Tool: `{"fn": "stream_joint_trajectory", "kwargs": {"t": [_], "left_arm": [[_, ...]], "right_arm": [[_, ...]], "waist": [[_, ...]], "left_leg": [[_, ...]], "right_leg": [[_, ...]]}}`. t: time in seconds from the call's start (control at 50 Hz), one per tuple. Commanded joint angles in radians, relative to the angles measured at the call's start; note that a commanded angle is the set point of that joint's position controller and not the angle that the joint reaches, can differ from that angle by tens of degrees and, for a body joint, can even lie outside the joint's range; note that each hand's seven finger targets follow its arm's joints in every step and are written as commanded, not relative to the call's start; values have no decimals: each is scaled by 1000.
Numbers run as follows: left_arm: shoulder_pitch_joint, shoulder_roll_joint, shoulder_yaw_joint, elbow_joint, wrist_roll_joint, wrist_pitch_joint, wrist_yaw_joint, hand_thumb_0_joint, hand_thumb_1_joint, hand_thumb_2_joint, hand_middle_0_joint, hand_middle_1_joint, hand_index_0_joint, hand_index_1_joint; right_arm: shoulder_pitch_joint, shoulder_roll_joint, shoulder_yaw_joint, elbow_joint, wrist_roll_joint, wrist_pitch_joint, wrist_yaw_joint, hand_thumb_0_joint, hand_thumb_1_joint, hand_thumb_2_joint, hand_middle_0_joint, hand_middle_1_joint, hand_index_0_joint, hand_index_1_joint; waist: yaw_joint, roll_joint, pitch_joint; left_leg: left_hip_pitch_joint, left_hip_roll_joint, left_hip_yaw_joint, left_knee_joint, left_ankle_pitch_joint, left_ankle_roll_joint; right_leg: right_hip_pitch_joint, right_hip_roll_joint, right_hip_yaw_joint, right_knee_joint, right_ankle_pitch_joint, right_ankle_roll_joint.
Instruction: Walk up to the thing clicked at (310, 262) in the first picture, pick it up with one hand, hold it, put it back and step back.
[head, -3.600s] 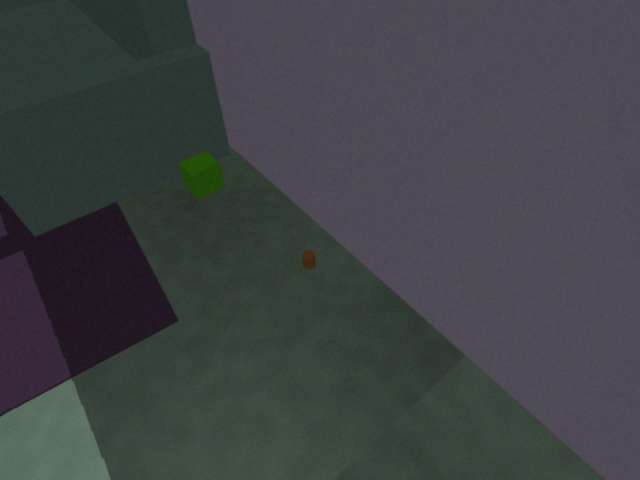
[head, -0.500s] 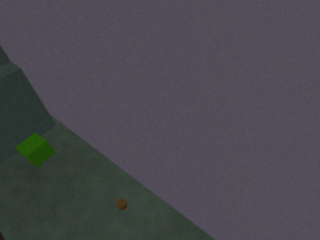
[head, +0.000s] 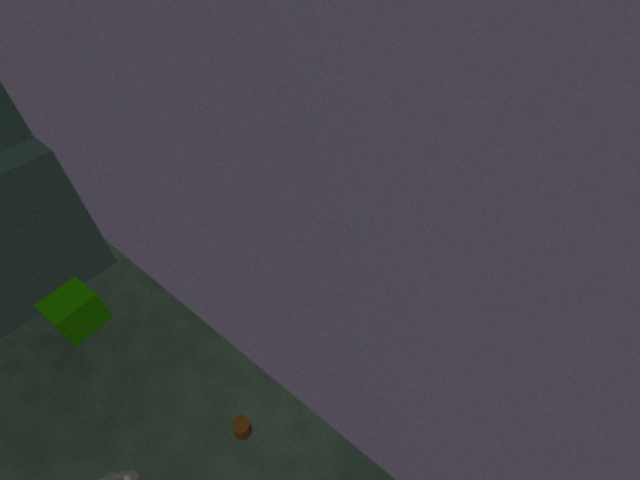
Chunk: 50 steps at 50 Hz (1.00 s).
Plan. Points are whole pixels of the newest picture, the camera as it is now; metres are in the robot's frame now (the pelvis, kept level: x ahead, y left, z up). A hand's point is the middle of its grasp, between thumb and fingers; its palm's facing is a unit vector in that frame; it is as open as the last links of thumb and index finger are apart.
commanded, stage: walk up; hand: left
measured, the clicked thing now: (242, 427) +0.42 +0.23 -0.74
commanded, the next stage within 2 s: stand in 0.82 s
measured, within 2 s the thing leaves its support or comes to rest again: neither
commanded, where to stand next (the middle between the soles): +0.04 +0.00 m, yaw +0 degrees
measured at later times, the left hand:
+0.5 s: hand out of the picture +0.07 +0.25 -0.15, palm faces +0.02 -0.94 -0.34, open 7.4 cm
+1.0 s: hand out of the picture +0.10 +0.25 -0.15, palm faces +0.00 -0.94 -0.34, open 7.4 cm
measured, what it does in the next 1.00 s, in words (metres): stands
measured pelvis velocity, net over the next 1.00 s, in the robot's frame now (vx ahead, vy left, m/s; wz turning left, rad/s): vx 0.02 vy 0.00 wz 0.02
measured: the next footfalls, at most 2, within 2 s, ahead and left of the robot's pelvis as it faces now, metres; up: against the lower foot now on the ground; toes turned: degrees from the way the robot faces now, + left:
none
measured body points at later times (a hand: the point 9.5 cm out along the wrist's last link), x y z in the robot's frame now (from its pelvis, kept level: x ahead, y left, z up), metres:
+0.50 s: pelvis +0.01 -0.01 +0.01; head +0.02 -0.01 +0.46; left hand +0.07 +0.30 -0.13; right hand +0.09 -0.30 -0.13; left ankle +0.03 +0.13 -0.74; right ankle +0.01 -0.13 -0.74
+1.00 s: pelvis +0.02 +0.00 +0.01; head +0.03 -0.01 +0.46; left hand +0.10 +0.30 -0.12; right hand +0.11 -0.30 -0.13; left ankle +0.03 +0.13 -0.74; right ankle +0.01 -0.13 -0.74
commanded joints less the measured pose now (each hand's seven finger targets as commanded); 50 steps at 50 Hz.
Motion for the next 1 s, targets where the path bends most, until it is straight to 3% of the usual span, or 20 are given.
{"fn": "stream_joint_trajectory", "kwargs": {"t": [0.0, 0.06, 0.14, 0.38, 0.72, 0.82, 0.98], "left_arm": [[-27, 208, 47, -17, 2, -18, 8, 0, 900, 900, -200, -300, -200, -300], [-40, 210, 47, -10, 6, -21, 8, 0, 900, 900, -200, -300, -200, -300], [-45, 207, 48, 7, 7, -18, 8, 0, 900, 900, -200, -300, -200, -300], [-40, 208, 57, 27, 11, -17, 7, 0, 900, 900, -200, -300, -200, -300], [-23, 198, 66, 21, 15, -11, 10, 0, 900, 900, -200, -300, -200, -300], [-13, 197, 55, 18, 14, -17, 15, 0, 900, 900, -200, -300, -200, -300], [-15, 201, 49, 21, 12, -21, 18, 0, 900, 900, -200, -300, -200, -300]], "right_arm": [[-58, -217, -48, -35, 0, -24, -17, 0, -900, -900, 200, 300, 200, 300], [-62, -215, -48, -28, 0, -23, -17, 0, -900, -900, 200, 300, 200, 300], [-79, -220, -49, -17, -2, -17, -16, 0, -900, -900, 200, 300, 200, 300], [-75, -212, -48, -2, -3, -11, -17, 0, -900, -900, 200, 300, 200, 300], [-70, -204, -52, -5, -7, -12, -22, 0, -900, -900, 200, 300, 200, 300], [-89, -203, -51, -11, -9, -10, -24, 0, -900, -900, 200, 300, 200, 300], [-82, -204, -50, -7, -6, -6, -20, 0, -900, -900, 200, 300, 200, 300]], "waist": [[19, 42, -86], [13, 24, -107], [13, 23, -81], [9, 10, -77], [13, 25, -88], [17, 39, -95], [11, 24, -108]], "left_leg": [[6, 104, -113, -119, 147, 44], [43, 99, -94, -106, 177, 42], [40, 97, -102, -128, 122, 42], [56, 90, -104, -137, 124, 33], [37, 94, -112, -147, 183, 32], [70, 111, -111, -149, 260, 24], [94, 113, -103, -159, 254, 25]], "right_leg": [[71, -92, 93, -105, 108, -45], [76, -101, 95, -125, 147, -40], [54, -95, 90, -152, 89, -34], [57, -97, 85, -180, 61, -30], [104, -95, 64, -159, 117, -28], [97, -111, 75, -164, 175, -28], [107, -112, 74, -168, 189, -28]]}}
